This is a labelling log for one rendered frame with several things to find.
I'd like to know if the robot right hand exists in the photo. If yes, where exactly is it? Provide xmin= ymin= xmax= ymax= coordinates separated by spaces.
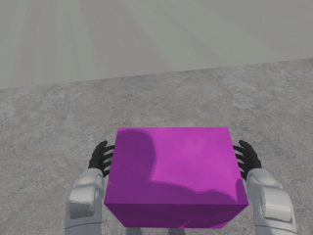
xmin=233 ymin=140 xmax=262 ymax=182

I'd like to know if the right robot forearm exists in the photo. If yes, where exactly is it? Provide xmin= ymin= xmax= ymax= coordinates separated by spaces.
xmin=246 ymin=168 xmax=297 ymax=235

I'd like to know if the left robot forearm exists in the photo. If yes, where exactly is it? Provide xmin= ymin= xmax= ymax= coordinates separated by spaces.
xmin=64 ymin=167 xmax=105 ymax=235

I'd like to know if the carton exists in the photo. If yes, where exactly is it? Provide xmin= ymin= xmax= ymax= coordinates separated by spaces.
xmin=104 ymin=126 xmax=249 ymax=229

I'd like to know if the robot left hand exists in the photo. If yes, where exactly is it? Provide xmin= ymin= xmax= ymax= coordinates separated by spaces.
xmin=88 ymin=140 xmax=114 ymax=178

